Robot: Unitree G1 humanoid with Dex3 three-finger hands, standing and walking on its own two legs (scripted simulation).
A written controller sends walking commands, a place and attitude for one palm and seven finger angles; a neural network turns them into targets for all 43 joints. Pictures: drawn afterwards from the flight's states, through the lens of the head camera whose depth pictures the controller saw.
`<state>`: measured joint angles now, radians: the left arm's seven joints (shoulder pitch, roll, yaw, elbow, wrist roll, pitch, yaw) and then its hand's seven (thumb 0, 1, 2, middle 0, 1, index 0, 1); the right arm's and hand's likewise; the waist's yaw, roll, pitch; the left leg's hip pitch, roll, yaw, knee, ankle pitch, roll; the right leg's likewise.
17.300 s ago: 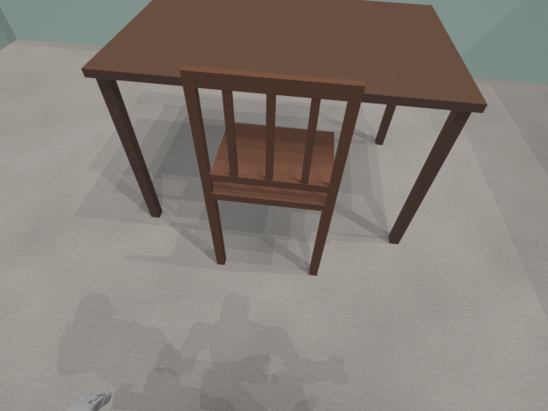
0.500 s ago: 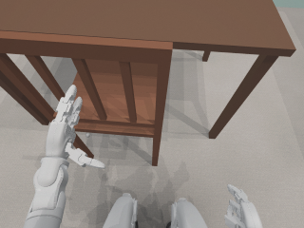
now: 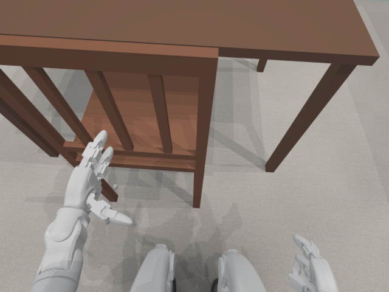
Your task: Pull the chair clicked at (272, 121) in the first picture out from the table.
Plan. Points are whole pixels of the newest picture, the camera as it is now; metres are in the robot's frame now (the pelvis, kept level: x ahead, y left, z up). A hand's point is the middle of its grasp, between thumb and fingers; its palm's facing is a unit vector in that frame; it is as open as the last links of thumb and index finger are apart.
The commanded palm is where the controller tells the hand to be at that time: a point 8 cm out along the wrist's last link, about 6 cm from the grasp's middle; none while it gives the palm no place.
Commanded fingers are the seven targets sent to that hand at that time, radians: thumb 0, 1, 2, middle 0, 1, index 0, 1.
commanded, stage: push the fingers through the gap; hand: left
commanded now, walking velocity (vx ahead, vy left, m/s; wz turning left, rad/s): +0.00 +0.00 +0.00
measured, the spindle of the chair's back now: (114, 116) +0.47 +0.20 +0.03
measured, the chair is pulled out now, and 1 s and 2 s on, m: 0.00 0.00 0.00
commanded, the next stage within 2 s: hook a spindle and tug to test in 1.52 s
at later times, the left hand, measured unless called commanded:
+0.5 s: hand (113, 149) +0.39 +0.18 +0.03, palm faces -0.02 -1.00 -0.06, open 16.9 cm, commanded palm +0.36 +0.23 +0.02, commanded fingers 0.00 -0.50 0.30 -0.06 -0.08 -0.06 -0.08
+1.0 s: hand (124, 137) +0.42 +0.17 +0.02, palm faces -0.02 -1.00 -0.04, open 17.0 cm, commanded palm +0.41 +0.22 +0.03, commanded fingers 0.00 -0.50 0.30 -0.06 -0.08 -0.06 -0.08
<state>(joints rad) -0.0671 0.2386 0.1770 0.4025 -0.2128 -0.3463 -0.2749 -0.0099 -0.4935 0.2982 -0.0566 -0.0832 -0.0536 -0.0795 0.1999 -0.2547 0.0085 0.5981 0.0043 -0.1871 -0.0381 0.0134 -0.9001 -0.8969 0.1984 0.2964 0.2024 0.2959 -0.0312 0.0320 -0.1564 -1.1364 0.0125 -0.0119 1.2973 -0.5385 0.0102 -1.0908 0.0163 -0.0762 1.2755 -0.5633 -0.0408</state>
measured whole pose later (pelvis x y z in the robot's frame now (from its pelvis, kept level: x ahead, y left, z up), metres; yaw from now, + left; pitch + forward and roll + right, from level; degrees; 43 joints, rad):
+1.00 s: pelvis +0.00 +0.01 +0.00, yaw -1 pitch +24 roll -2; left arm -0.49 0.27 0.27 0.76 -0.14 -0.45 -0.18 -0.01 -0.50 0.30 -0.06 -0.08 -0.05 -0.08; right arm 0.24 -0.25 0.00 0.67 -0.02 -0.13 -0.01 0.01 -0.90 -0.90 0.20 0.30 0.20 0.30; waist -0.08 0.03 -0.16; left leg -1.19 0.01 0.00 1.29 -0.53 0.02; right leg -1.15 0.02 -0.06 1.27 -0.55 -0.03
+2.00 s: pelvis +0.00 +0.01 +0.00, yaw -1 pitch +25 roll -3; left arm -0.58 0.29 0.28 0.88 -0.11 -0.49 -0.16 -0.01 -0.48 0.30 -0.25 -0.67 -0.24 -0.67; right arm 0.25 -0.25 0.01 0.68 -0.03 -0.09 0.01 0.01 -0.90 -0.90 0.20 0.30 0.20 0.30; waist -0.10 0.03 -0.16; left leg -1.21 0.01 0.00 1.30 -0.53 0.03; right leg -1.17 0.02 -0.06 1.26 -0.54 -0.02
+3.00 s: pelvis +0.01 +0.01 +0.01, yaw -2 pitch +24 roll -1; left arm -0.39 0.25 0.25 0.70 -0.13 -0.48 -0.15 0.01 0.76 0.81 -0.48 -1.45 -0.43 -1.45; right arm 0.23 -0.24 0.00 0.65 -0.02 -0.08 0.02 0.01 -0.90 -0.90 0.20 0.30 0.20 0.30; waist -0.08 0.02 -0.17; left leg -1.14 0.02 0.01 1.26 -0.54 0.02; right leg -1.11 0.03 -0.04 1.24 -0.55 -0.03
